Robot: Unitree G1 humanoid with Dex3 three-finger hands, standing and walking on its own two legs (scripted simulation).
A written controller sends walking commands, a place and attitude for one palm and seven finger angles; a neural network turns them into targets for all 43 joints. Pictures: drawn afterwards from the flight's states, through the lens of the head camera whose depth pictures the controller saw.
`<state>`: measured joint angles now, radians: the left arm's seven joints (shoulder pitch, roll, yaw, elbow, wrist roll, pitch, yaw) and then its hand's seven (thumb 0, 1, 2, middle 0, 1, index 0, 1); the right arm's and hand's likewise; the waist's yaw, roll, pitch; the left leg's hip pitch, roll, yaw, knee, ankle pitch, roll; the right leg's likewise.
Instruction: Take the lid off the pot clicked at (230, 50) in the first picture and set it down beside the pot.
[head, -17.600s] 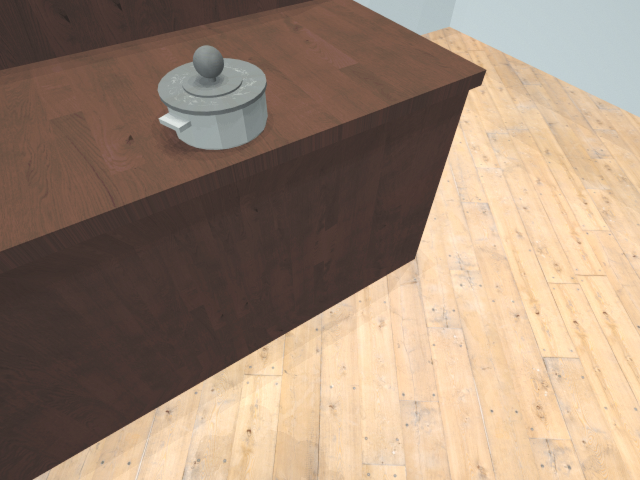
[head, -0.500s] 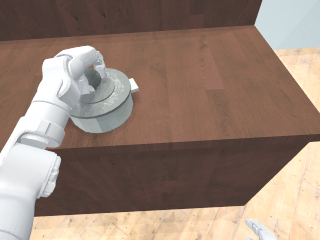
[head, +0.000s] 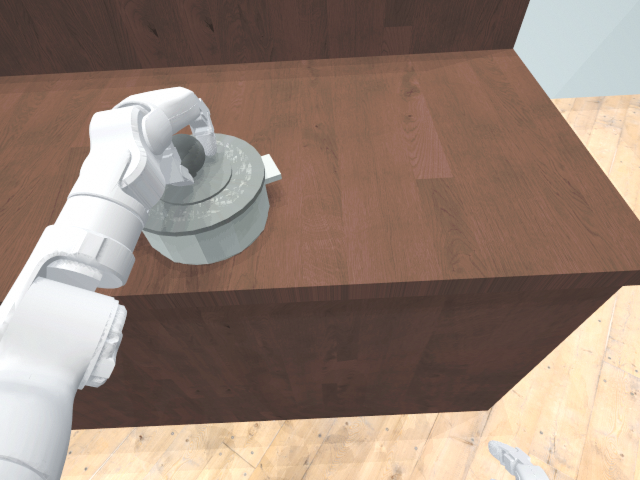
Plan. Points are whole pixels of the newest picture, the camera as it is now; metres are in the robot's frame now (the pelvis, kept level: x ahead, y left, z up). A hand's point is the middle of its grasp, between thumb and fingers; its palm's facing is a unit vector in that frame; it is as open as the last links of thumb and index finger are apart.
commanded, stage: close the fingers and squeeze the knob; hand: left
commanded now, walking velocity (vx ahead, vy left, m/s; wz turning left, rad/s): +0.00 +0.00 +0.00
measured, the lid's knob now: (183, 155) +0.49 +0.17 +0.15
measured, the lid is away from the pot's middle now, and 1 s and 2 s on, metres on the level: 0.00 0.01 0.01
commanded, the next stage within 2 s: lift the lid straight up in 0.34 s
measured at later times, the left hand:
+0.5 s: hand (177, 160) +0.46 +0.17 +0.17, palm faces -0.32 -0.09 -0.94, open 8.0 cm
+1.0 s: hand (174, 139) +0.46 +0.16 +0.20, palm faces -0.30 -0.10 -0.95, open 8.0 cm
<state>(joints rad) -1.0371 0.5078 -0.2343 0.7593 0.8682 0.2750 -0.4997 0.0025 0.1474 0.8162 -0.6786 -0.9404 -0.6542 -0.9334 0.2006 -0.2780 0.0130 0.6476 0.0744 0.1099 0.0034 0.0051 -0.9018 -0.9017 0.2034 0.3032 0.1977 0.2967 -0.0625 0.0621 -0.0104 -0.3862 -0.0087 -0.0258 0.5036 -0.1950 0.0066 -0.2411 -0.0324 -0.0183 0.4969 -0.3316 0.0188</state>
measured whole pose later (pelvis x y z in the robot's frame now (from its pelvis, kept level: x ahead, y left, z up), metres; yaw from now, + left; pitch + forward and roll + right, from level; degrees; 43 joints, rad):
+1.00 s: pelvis +0.00 -0.01 +0.00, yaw +0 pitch +3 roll +0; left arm -1.10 0.51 -0.26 0.74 0.86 0.31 -0.54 0.00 0.17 0.83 -0.66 -0.94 -0.64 -0.94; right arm 0.17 -0.28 0.02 0.66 0.07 0.08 0.00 0.01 -0.90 -0.90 0.20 0.30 0.20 0.30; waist -0.05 0.07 0.00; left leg -0.35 -0.01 -0.04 0.47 -0.18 0.00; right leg -0.21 -0.03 -0.03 0.48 -0.32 0.01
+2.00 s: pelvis -0.02 +0.00 +0.00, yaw +1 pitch +2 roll +0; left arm -1.30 0.55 -0.28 0.76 0.89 0.35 -0.60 0.00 0.16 0.83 -0.67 -0.94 -0.65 -0.94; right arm 0.17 -0.27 0.04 0.67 0.07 0.04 -0.01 0.01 -0.90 -0.90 0.20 0.30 0.20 0.30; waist -0.03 0.07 -0.01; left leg -0.35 -0.03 -0.04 0.46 -0.15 0.01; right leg -0.22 -0.05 -0.03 0.48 -0.31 0.02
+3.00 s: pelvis -0.01 +0.00 +0.00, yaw +1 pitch +4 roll +0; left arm -1.35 0.70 -0.25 0.83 0.94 0.33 -0.64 0.00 0.16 0.83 -0.68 -0.95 -0.65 -0.94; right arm 0.19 -0.30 0.04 0.66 0.09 0.08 -0.01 0.01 -0.90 -0.90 0.20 0.30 0.20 0.30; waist -0.04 0.05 -0.01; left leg -0.37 -0.01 -0.04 0.48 -0.17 0.00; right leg -0.23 -0.03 -0.03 0.48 -0.31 0.02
